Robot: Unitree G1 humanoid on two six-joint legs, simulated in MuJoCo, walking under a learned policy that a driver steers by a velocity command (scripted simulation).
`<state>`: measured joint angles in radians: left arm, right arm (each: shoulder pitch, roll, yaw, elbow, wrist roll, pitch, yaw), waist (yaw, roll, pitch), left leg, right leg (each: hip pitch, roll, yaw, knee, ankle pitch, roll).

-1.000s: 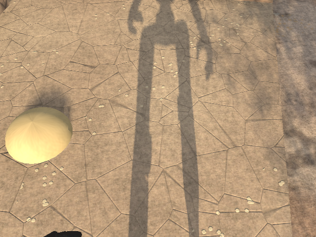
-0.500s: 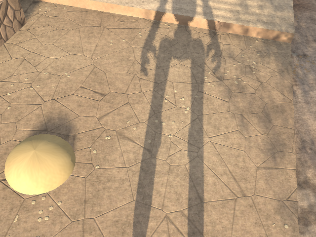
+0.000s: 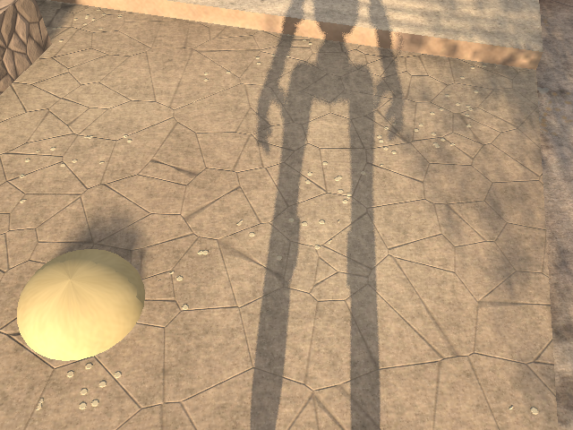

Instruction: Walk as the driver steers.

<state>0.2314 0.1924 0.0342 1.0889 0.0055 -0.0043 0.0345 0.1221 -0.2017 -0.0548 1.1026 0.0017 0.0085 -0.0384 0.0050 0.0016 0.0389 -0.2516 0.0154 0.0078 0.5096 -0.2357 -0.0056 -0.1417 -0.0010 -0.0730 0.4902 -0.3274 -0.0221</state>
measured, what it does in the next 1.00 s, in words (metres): walks ahead: left foot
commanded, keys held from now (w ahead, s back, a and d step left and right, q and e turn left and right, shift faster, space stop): no key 0.20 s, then w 0.36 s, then w+e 0.44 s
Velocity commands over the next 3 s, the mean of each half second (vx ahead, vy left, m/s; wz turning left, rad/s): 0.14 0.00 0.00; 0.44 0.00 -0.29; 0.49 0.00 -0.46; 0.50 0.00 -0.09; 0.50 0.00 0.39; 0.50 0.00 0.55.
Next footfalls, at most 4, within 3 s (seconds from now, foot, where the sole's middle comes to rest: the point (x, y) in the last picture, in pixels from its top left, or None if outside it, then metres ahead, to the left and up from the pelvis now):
0.52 left None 0.13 0.16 -0.77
1.04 right None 0.46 -0.09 -0.77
1.54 left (298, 318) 0.80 0.01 -0.77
2.06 right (422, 270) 0.96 -0.34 -0.77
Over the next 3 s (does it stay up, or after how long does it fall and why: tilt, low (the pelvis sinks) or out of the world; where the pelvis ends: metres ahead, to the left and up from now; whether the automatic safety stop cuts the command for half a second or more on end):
stays up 1.34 -0.26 0.01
